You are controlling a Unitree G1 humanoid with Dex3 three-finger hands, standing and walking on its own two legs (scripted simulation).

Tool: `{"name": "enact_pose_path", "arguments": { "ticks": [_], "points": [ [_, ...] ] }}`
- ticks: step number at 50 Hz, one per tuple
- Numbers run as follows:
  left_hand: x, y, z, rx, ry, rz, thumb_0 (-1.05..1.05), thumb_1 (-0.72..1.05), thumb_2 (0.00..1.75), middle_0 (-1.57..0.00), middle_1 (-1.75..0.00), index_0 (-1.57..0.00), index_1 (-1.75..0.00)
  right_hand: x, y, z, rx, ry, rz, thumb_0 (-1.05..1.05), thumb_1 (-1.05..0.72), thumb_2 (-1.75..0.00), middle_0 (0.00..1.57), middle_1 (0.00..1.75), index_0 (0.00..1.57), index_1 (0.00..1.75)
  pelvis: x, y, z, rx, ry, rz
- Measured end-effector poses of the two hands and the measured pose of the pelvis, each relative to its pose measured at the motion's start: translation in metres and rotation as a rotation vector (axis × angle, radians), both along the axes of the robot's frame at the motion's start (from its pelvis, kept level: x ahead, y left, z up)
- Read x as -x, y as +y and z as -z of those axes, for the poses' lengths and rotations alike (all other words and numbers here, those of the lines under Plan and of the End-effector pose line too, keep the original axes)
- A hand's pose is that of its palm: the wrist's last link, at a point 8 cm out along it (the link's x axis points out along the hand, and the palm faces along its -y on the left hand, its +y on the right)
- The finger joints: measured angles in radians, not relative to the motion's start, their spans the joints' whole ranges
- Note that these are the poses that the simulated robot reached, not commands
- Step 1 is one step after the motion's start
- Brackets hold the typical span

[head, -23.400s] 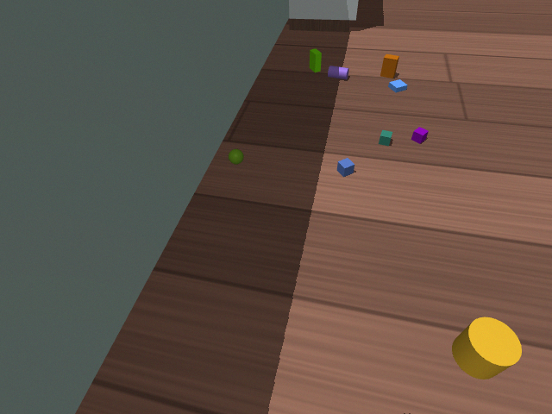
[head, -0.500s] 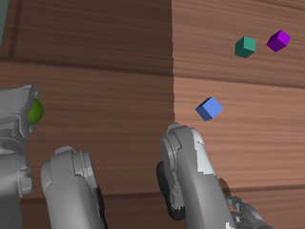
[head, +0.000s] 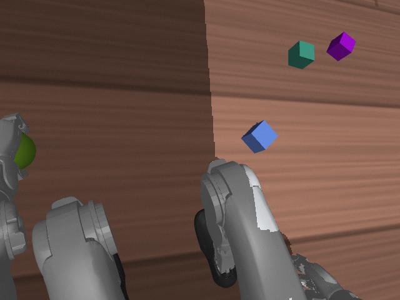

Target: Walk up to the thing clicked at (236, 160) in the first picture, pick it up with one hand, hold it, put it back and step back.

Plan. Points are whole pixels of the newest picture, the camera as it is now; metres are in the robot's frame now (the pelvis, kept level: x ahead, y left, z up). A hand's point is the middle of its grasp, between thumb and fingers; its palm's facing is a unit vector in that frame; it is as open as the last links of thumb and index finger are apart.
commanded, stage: rest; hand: left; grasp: from above
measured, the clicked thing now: (11, 151) +0.43 +0.31 -0.23
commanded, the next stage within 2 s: open in 0.86 s
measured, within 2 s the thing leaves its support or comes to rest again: rests again in 1.18 s
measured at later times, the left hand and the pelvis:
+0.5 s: hand (13, 156) +0.42 +0.31 -0.23, palm faces -0.43 -0.15 -0.89, open 10.7 cm; pelvis +0.00 +0.00 +0.00, yaw -1 degrees
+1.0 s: hand (14, 156) +0.42 +0.31 -0.23, palm faces -0.43 -0.15 -0.89, open 10.6 cm; pelvis +0.00 +0.00 +0.00, yaw -2 degrees
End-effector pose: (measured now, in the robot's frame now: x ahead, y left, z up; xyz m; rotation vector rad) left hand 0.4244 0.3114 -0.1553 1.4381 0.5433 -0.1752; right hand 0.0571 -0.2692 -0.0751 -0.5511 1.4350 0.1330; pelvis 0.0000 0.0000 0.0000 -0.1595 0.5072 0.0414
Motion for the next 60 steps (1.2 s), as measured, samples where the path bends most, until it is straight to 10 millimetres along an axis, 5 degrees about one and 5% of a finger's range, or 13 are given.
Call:
{"name": "enact_pose_path", "arguments": {
  "ticks": [51,60],
  "points": [
    [-0.002,0.001,0.020,0.002,0.004,-0.003,-0.01,-0.16,0.68,-0.57,-0.81,-0.62,-0.79,0.002,0.012,-0.015,-0.055,-0.007,-0.135,0.00,-0.91,-0.91,0.20,0.30,0.20,0.30,0.002,0.005,0.002,0.037,-0.053,0.022],
    [-0.001,0.002,0.021,-0.005,-0.001,-0.002,-0.01,-0.15,0.78,-0.44,-0.86,-0.47,-0.85,0.006,0.011,-0.019,-0.054,0.001,-0.142,0.00,-0.91,-0.90,0.20,0.30,0.20,0.30,0.004,0.005,0.001,0.040,-0.058,0.025]
  ]
}}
